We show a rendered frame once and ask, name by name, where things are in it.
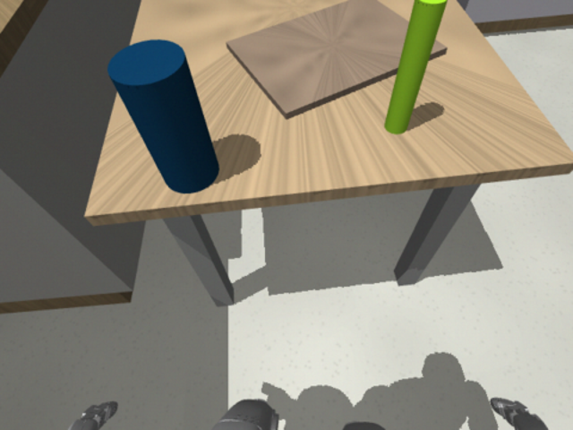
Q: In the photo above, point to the table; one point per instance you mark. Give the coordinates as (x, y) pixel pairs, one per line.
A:
(472, 123)

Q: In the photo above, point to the right robot hand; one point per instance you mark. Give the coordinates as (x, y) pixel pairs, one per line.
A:
(517, 415)

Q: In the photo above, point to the left robot hand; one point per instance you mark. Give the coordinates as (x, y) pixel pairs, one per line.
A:
(95, 416)

